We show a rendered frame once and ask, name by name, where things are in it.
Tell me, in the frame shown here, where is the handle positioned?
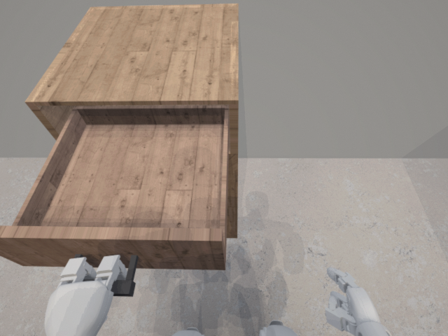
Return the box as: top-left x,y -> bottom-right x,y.
74,254 -> 139,297

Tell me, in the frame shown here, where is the robot right shin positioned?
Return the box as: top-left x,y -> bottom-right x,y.
269,320 -> 283,326

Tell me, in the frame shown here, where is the drawer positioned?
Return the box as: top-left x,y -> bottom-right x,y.
0,106 -> 230,270

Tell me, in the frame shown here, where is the cabinet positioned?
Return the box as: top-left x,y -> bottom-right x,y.
25,3 -> 239,238

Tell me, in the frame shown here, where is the right robot hand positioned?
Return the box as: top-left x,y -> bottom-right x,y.
325,267 -> 381,336

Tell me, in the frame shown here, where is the left robot hand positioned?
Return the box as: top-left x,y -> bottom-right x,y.
44,255 -> 127,336

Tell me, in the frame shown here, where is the robot right forearm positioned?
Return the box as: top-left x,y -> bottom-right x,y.
356,321 -> 392,336

